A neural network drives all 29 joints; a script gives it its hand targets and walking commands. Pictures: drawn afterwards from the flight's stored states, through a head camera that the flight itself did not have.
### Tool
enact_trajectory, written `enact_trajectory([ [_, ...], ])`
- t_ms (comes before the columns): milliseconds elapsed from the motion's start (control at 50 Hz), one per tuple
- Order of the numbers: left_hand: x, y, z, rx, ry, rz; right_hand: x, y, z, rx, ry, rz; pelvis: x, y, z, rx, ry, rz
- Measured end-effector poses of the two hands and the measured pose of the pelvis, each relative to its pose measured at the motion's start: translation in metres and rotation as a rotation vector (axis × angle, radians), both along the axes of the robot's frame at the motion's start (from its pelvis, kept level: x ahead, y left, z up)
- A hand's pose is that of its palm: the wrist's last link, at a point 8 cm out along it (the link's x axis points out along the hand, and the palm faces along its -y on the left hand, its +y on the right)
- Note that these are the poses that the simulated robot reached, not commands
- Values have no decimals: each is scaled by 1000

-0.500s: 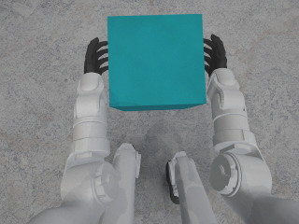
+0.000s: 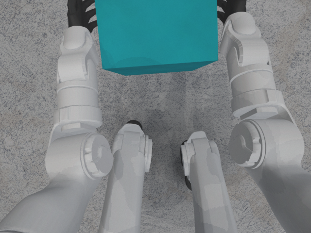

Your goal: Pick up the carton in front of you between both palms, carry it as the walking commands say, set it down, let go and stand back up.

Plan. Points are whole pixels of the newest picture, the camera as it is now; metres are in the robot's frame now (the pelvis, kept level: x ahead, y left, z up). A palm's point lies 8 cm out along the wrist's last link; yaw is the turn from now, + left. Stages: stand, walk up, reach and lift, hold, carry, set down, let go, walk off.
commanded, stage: set down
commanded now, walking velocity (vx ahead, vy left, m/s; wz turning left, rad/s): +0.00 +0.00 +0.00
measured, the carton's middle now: (156, 27) +0.54 +0.07 -0.21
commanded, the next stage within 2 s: none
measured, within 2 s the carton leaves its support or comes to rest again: rests again in 0.78 s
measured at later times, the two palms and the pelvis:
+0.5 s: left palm (94, 30) +0.52 +0.23 -0.23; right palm (214, 21) +0.58 -0.07 -0.24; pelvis +0.00 +0.00 -0.07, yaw -1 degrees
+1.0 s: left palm (93, 37) +0.51 +0.23 -0.26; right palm (211, 27) +0.57 -0.07 -0.26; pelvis -0.01 +0.00 -0.08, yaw -1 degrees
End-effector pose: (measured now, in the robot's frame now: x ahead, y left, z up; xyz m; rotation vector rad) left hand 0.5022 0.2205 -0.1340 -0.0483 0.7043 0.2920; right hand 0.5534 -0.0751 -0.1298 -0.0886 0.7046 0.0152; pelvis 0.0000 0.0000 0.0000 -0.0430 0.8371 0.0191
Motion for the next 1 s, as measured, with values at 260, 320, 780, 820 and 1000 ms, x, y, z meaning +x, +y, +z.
enact_trajectory([
  [260, 14, 7, -79, 14, 31, 3, 18, 7, -82, -10, 27, 31, -3, 0, -47, 8, -62, -25],
  [320, 17, 6, -90, 19, 44, -1, 20, 6, -96, -8, 38, 34, 0, 1, -54, 17, -76, -38],
  [780, 11, 8, -114, 4, 79, -40, 16, 3, -127, -12, 66, 77, -4, -3, -76, 51, -140, -70],
  [820, 11, 9, -116, 7, 80, -41, 15, 4, -128, -2, 65, 83, -4, -3, -77, 51, -148, -70],
  [1000, 11, 14, -122, 2, 81, -50, 16, 5, -130, 27, 56, 103, -6, -1, -83, 52, -175, -71],
])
